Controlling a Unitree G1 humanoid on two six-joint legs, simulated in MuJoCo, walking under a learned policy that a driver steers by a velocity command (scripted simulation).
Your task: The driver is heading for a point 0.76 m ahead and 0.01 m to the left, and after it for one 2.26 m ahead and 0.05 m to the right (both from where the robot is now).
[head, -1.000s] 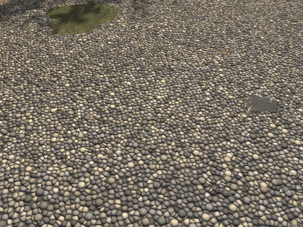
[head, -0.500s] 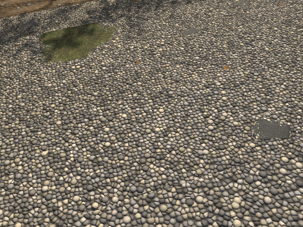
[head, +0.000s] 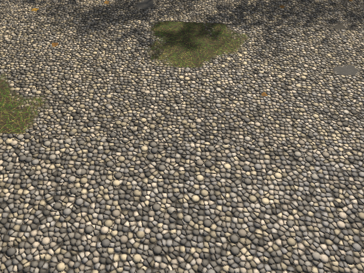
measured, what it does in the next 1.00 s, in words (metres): goes down: right foot, then left foot 0.15 m lower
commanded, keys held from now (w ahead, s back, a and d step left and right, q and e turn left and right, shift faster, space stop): w+q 0.36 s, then w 0.38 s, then w+e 0.26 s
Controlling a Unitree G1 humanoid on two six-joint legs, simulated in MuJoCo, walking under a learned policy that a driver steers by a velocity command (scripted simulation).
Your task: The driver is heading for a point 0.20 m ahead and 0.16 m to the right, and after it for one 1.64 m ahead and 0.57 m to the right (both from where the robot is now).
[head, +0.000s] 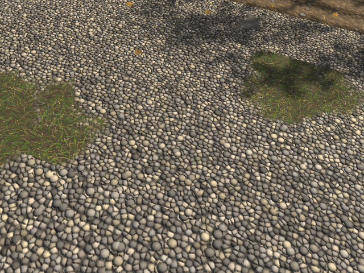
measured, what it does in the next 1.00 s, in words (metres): walks ahead, turning right: right foot, then left foot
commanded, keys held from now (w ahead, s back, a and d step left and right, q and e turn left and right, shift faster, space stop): w+e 0.04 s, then e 0.90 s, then no key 0.06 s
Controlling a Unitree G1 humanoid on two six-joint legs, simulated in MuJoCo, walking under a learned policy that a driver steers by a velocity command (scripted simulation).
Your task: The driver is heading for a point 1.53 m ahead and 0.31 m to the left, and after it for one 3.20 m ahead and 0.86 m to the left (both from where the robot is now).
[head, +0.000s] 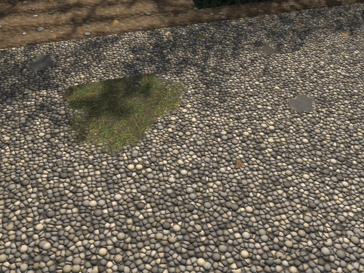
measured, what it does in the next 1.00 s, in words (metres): steps on the spot: right foot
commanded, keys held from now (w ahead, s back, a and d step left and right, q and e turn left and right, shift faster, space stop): no key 1.00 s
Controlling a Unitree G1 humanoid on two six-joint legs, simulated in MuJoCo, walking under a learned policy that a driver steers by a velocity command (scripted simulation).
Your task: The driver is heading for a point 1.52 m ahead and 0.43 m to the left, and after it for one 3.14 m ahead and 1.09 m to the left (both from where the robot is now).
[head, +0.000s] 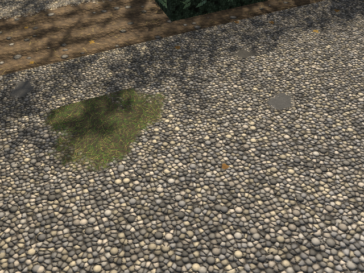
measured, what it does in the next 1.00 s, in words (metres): walks ahead: left foot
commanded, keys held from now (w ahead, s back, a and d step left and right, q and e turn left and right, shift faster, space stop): no key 0.60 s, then w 0.40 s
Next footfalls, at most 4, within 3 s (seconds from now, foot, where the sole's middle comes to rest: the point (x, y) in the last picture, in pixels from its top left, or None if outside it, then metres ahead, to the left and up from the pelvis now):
0.94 left None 0.12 0.13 -0.78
1.34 right None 0.38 0.01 -0.78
1.68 left None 0.31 0.19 -0.78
2.68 right None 0.42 -0.03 -0.78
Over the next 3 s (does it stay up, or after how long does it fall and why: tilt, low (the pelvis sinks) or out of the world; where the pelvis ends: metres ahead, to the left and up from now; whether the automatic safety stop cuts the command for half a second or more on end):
stays up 0.53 0.02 -0.03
